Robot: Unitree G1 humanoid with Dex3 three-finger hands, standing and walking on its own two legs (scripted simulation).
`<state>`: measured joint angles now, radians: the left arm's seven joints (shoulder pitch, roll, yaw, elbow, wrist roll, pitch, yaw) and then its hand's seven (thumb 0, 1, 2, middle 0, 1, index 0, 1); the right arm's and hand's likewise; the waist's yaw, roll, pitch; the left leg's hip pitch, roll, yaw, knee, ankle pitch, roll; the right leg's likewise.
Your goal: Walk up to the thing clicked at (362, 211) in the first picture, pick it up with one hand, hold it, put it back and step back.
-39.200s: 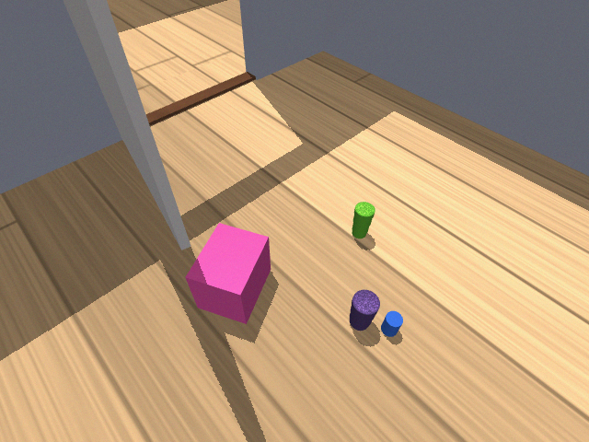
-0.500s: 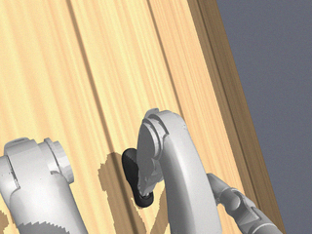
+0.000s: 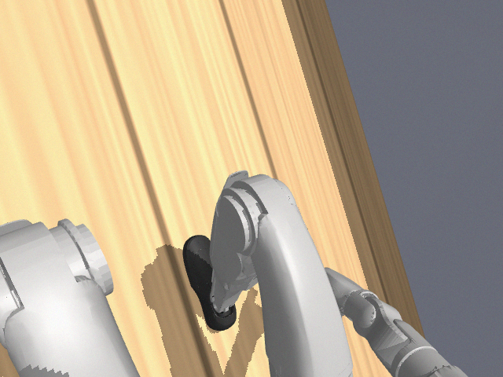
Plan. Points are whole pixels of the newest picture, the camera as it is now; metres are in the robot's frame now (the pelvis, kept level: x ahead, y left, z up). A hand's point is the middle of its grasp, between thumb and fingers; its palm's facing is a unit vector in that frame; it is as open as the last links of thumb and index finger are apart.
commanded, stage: loosen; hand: left
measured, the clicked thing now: out of the picture +0.44 +0.31 -0.21
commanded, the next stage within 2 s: open in 0.14 s
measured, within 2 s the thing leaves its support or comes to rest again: neither
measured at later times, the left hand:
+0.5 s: hand out of the picture +0.44 +0.31 -0.18, palm faces +0.48 -0.88 +0.00, open 12.0 cm
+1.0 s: hand out of the picture +0.44 +0.33 -0.16, palm faces +0.49 -0.87 +0.02, open 17.3 cm
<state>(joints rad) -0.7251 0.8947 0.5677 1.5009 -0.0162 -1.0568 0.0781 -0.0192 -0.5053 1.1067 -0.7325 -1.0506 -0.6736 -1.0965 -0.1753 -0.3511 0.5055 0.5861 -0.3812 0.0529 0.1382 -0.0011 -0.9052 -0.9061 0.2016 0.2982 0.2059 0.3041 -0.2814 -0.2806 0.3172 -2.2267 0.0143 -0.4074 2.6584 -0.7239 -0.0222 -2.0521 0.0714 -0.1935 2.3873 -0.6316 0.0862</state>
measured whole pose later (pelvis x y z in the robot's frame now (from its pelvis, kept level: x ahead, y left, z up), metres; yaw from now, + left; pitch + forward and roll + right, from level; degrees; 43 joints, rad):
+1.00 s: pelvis +0.00 +0.00 +0.00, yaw -1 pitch +13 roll -19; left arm -0.73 0.92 0.62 1.41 -0.02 -1.05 0.01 -0.02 -0.60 0.09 -0.14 -0.10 -0.14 -0.11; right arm -0.14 -0.35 0.50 0.55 -0.36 0.08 0.13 0.00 -0.90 -0.90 0.20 0.30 0.21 0.30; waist -0.27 -0.28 0.30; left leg -2.22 0.03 -0.41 2.66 -0.72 -0.01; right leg -2.04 0.08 -0.20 2.37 -0.62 0.07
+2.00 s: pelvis +0.03 -0.02 +0.22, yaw +13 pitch +31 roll -4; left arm -0.10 0.46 0.31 0.42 0.05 -0.01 0.06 -0.02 -0.53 0.06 -0.07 -0.06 -0.06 -0.06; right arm 0.07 -0.24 0.00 0.51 0.03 0.14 -0.02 0.01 -0.90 -0.90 0.20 0.30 0.20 0.31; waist -0.04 0.00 -0.16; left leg -1.76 0.07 -0.09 1.86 -0.64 -0.03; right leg -1.71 -0.03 -0.03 1.80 -0.63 0.03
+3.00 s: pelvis +0.09 -0.01 +0.43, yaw +17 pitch +7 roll -2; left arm 0.47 0.20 -0.01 -0.01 0.00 0.28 0.16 -0.02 -0.59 0.03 -0.05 -0.05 -0.05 -0.05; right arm 0.26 -0.20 0.02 0.50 0.00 -0.10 -0.18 0.01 -0.90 -0.90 0.20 0.30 0.21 0.31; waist -0.02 0.03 -0.10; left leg -0.64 0.06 -0.03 0.98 -0.47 -0.03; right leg -0.59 -0.04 -0.06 0.92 -0.46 0.03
